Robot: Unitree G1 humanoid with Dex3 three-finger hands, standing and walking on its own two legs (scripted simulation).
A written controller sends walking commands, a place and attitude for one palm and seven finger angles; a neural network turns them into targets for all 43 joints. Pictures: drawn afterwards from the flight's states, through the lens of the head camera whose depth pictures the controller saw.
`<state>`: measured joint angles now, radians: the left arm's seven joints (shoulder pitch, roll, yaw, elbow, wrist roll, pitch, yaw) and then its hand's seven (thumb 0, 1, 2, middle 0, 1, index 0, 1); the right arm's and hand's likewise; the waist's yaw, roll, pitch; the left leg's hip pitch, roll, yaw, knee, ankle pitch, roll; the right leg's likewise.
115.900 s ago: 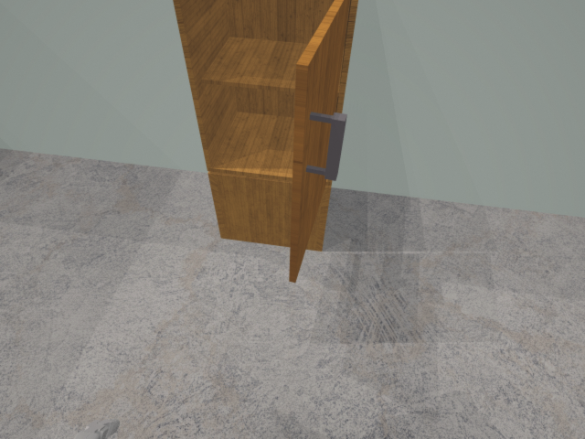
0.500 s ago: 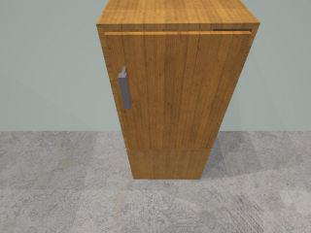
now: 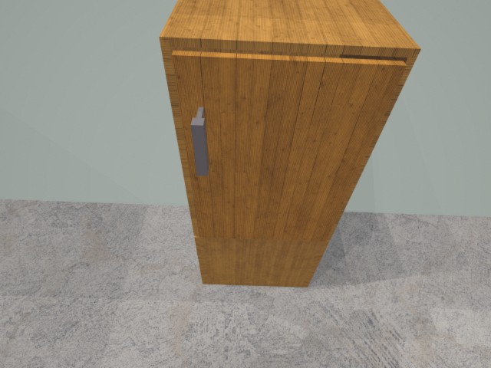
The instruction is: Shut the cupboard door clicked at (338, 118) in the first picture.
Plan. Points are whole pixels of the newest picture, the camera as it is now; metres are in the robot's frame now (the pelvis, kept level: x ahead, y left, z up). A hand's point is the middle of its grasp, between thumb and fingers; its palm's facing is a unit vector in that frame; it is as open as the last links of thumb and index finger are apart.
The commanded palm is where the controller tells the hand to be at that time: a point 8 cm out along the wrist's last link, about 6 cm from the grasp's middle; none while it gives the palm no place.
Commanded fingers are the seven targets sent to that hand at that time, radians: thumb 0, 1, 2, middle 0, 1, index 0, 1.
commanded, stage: shuffle to correct the standing spot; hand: left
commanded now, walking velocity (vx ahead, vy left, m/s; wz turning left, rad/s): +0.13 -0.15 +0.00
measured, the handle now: (201, 142) +0.52 +0.13 +0.07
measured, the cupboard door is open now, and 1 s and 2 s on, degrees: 0 0 0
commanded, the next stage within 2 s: come to a stop and stand still in 0.36 s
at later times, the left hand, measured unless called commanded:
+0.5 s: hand out of the picture +0.00 +0.10 -0.18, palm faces +0.06 -0.99 -0.13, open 7.4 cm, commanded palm none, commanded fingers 0.00 0.90 0.90 -0.20 -0.30 -0.20 -0.30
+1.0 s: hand out of the picture +0.09 +0.10 -0.18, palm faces +0.04 -0.97 -0.24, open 7.4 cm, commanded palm none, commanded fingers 0.00 0.90 0.90 -0.20 -0.30 -0.20 -0.30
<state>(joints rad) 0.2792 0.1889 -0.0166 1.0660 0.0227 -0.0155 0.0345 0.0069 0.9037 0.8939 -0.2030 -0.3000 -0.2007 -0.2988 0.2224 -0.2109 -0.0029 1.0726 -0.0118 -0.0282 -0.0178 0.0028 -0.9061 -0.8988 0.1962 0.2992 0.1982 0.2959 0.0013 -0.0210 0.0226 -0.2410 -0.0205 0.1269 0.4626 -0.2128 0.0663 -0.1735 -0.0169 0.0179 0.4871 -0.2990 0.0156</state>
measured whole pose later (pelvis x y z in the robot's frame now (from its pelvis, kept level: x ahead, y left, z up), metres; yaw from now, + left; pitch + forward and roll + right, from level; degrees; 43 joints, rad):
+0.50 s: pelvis +0.06 -0.05 +0.00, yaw +1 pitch +1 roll -1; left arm 0.41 0.12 0.00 1.09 0.04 -0.03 0.03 0.00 0.90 0.89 -0.20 -0.30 -0.20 -0.30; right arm 0.25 -0.15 -0.03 1.06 -0.02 0.01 -0.02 0.01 -0.93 -0.90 0.20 0.30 0.20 0.30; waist 0.02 -0.03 0.03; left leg -0.43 0.04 0.11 0.84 -0.41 0.03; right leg -0.12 0.02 -0.14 0.46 -0.36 -0.06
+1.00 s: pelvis +0.06 -0.09 -0.01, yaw +1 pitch -1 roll +0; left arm 0.26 0.18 0.02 1.01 0.03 0.02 0.03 0.01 0.91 0.89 -0.20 -0.30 -0.20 -0.30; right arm 0.20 -0.17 -0.04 1.02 -0.02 0.04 -0.02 -0.01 -0.93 -0.90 0.20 0.30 0.20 0.30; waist 0.00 0.01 0.03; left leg -0.34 0.04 0.08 0.60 -0.29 0.01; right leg -0.28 -0.06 -0.06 0.61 -0.31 0.01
